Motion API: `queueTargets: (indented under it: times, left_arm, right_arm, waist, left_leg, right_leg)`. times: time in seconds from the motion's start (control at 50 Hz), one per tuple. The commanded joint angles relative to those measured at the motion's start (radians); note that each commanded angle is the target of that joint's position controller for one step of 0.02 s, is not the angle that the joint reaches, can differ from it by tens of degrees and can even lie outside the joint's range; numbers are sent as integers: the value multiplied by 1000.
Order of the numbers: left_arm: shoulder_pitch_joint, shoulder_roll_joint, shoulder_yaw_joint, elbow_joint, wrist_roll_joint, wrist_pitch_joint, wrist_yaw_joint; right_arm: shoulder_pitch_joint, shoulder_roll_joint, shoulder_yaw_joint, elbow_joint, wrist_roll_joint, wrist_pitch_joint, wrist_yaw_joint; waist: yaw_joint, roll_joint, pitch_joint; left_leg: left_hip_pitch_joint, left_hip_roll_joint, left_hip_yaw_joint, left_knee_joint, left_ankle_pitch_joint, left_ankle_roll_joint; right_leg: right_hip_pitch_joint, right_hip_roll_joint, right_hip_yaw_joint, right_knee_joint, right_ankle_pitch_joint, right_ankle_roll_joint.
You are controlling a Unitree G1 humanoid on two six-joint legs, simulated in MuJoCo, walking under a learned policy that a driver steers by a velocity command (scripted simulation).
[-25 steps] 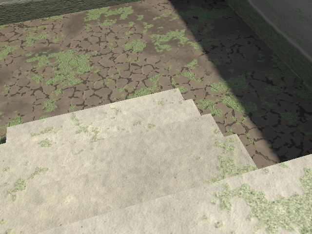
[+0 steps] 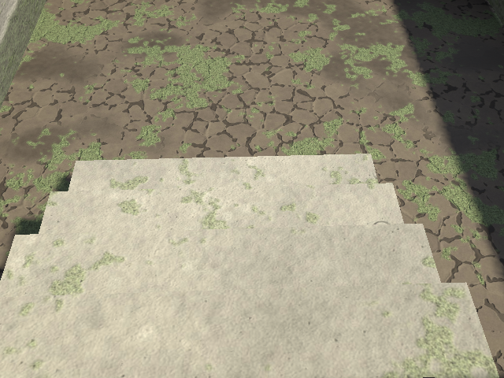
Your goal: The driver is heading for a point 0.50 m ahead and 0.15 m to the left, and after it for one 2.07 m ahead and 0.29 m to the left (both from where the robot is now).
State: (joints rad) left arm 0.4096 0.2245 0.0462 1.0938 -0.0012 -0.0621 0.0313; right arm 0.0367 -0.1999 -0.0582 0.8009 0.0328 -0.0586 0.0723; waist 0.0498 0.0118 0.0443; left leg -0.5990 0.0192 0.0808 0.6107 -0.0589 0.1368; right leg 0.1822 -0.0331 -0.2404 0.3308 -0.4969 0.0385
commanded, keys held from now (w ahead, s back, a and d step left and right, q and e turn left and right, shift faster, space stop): w+q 0.84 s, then w+e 0.16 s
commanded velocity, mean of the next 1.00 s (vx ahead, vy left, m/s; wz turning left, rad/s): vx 0.49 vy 0.00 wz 0.52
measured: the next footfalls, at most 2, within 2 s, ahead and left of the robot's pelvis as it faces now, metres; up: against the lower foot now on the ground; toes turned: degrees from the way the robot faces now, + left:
left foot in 0.02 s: +0.21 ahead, +0.09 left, +0.00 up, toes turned +4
right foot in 0.50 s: +0.38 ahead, -0.10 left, +0.00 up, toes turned +21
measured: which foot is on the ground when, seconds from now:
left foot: up 0.00-0.00, down 0.02-0.52, up 0.54-1.00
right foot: down 0.00-0.00, up 0.02-0.48, down 0.50-1.00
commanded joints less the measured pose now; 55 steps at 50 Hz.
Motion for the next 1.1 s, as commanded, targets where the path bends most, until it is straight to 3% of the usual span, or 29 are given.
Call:
queueTargets:
  times: [0.02, 0.04, 0.06, 0.08, 0.12, 0.16, 0.2, 0.3, 0.34, 0.44, 0.48, 0.5, 0.52, 0.54, 0.56, 0.58, 0.6, 0.62, 0.72, 0.76, 0.82, 0.86, 0.9, 0.96, 1.02, 1.04, 1.06, 1.08, 1.1]
  left_arm:
    - [-30, 193, 28, -81, 4, 6, 15]
    - [85, 29, -18, -123, 26, -19, -8]
    - [-5, 86, -8, -150, -13, -70, -24]
    - [-109, 136, 8, -188, -49, -96, -30]
    - [-164, 161, 20, -203, -23, -104, -8]
    - [-116, 167, 36, -212, -15, -67, -1]
    - [-131, 147, 39, -241, -4, -37, 8]
    - [-319, 94, 21, -330, 42, -30, 12]
    - [-233, 125, 35, -306, 27, -38, -5]
    - [-337, 158, 42, -384, 16, -76, -45]
    - [-197, 183, 54, -365, 12, -89, -59]
    - [-34, 192, 69, -334, 18, -93, -66]
    - [147, 224, 87, -299, 25, -97, -66]
    - [131, 269, 96, -310, 8, -89, -71]
    - [32, 217, 70, -347, -28, -76, -77]
    - [22, 217, 80, -332, -42, -73, -82]
    - [6, 181, 71, -338, -41, -69, -84]
    - [-40, 133, 50, -352, -34, -68, -81]
    - [-11, 209, 54, -274, 26, -53, -39]
    - [115, 115, 31, -228, 4, -55, -22]
    - [208, 113, 24, -232, 26, -65, -8]
    - [151, 95, 9, -250, 27, -52, 7]
    - [122, 145, 20, -254, -5, -31, 5]
    - [154, 127, 22, -226, -40, 3, 1]
    - [184, 143, 40, -168, -46, 25, 9]
    - [223, 93, 39, -164, -43, 14, 5]
    - [399, 10, 8, -156, -36, -11, -18]
    - [381, 99, 20, -188, -68, -40, -28]
    - [292, 119, 37, -224, -86, -41, -17]
  right_arm:
    - [343, -259, -102, 1, 4, 1, -10]
    - [362, -335, -111, 1, 8, 0, -21]
    - [414, -277, -91, -10, -3, -3, -22]
    - [385, -219, -75, 1, -16, -9, -27]
    - [214, -164, -58, -40, -22, -26, -25]
    - [152, -132, -45, -68, -42, -30, -26]
    - [175, -145, -46, -69, -30, -35, -36]
    - [245, -212, -67, -71, -32, -13, -82]
    - [262, -211, -66, -86, -54, -2, -81]
    - [298, -160, -43, -150, -32, 23, -90]
    - [198, -171, -39, -203, -22, 37, -91]
    - [104, -180, -38, -241, -8, 36, -85]
    - [47, -160, -30, -267, 11, 28, -88]
    - [236, -32, -6, -261, 12, 30, -96]
    - [385, -54, -3, -236, 21, 19, -99]
    - [333, -126, -23, -238, 43, 20, -104]
    - [233, -167, -28, -245, 37, 30, -113]
    - [177, -178, -29, -263, 24, 44, -112]
    - [175, -101, -15, -267, -29, 62, -64]
    - [117, -88, -13, -262, -11, 59, -47]
    - [-108, -103, -19, -312, 6, 31, -16]
    - [-145, -79, -12, -308, -7, 13, 26]
    - [-83, -55, -13, -279, 6, 13, 42]
    - [-39, -83, -17, -219, 9, 21, 19]
    - [330, -147, -56, -42, -36, -7, 0]
    - [418, -197, -60, 1, -67, -15, -3]
    - [460, -229, -40, -17, -77, -19, 3]
    - [471, -232, -58, -9, -49, 1, 5]
    - [429, -242, -68, 5, -35, 10, 7]
  waist:
    - [-235, -45, -207]
    - [-113, 195, -344]
    - [-165, 146, -473]
    - [-177, 124, -337]
    - [-89, -38, -161]
    - [-22, -13, -131]
    - [-4, -16, -93]
    - [-53, 58, -83]
    - [-38, 85, -174]
    - [-50, 76, -112]
    - [30, 124, -137]
    - [135, 122, -165]
    - [239, 14, -196]
    - [105, -302, -201]
    - [-34, -318, -143]
    - [-44, -251, -58]
    - [-27, -58, 8]
    - [-33, 5, 59]
    - [-49, -37, -27]
    - [16, -67, -29]
    - [111, -110, 48]
    - [91, -57, 60]
    - [59, -106, 62]
    - [47, -77, 114]
    - [-128, -86, -59]
    - [-154, 66, -133]
    - [-103, 227, -343]
    - [-137, 290, -466]
    - [-112, 217, -455]
  left_leg:
    - [627, -11, -130, -32, -73, 98]
    - [961, 257, -707, -134, -261, 296]
    - [1031, 319, -971, -304, -321, 324]
    - [957, 292, -814, -320, -240, 250]
    - [614, 207, -565, -319, 25, 184]
    - [433, 151, -462, -336, 136, 172]
    - [336, 133, -427, -359, 105, 176]
    - [212, 35, -319, -327, 190, 119]
    - [225, 61, -342, -245, 278, 111]
    - [443, 112, -543, -67, 255, 145]
    - [326, 69, -534, 25, 338, 116]
    - [196, 21, -498, 177, 456, 85]
    - [74, -67, -446, 455, 397, 30]
    - [-124, -257, -406, 772, -461, -25]
    - [-276, -203, -381, 916, -603, -38]
    - [-420, -155, -338, 990, -537, -55]
    - [-459, -91, -320, 964, -461, -56]
    - [-428, -58, -321, 894, -394, -63]
    - [-251, 2, -204, 723, 11, -63]
    - [-447, 29, -289, 659, 80, -45]
    - [-564, 8, -248, 399, 246, -47]
    - [-138, -31, -136, 106, 597, -58]
    - [196, -59, -84, 87, 623, -65]
    - [149, 5, -101, -128, 530, -82]
    - [575, 67, -133, -323, 611, -47]
    - [845, 168, -219, -187, 839, 15]
    - [1173, 312, -260, 227, 1146, 60]
    - [1152, 364, -373, 197, 956, 122]
    - [955, 418, -472, -5, 349, 171]
  right_leg:
    - [-341, -180, 12, 625, 1050, -72]
    - [-759, 39, 89, 1048, 62, -9]
    - [-864, 90, 324, 1202, -62, -32]
    - [-965, 25, 356, 1191, 4, -69]
    - [-879, -54, 345, 1025, 140, -79]
    - [-755, -91, 354, 930, 165, -68]
    - [-743, -102, 341, 809, 168, -43]
    - [-649, -15, 273, 449, 542, -14]
    - [-558, 6, 275, 584, 681, -17]
    - [-813, 2, 313, 583, 354, -58]
    - [-578, 26, 296, 500, 314, -74]
    - [-355, 43, 262, 441, 331, -86]
    - [-161, -4, 299, 302, 407, -123]
    - [-63, -240, 660, 210, 538, -264]
    - [-77, -356, 827, 163, 864, -338]
    - [-121, -408, 952, 111, 702, -379]
    - [-212, -384, 883, 121, 538, -357]
    - [-332, -353, 772, 127, 492, -319]
    - [-469, -268, 480, 149, 485, -244]
    - [-265, -263, 425, 223, 374, -187]
    - [-167, -252, 380, 235, 201, -138]
    - [-502, -188, 227, 219, 68, -103]
    - [-702, -175, 183, 225, 18, -99]
    - [-452, -167, 221, 403, 26, -82]
    - [-439, -128, 245, 976, 323, -68]
    - [-692, -9, 243, 1369, -223, -27]
    - [-952, -5, 453, 1584, -382, -31]
    - [-999, -24, 533, 1543, -297, -24]
    - [-1007, -38, 495, 1373, -95, -23]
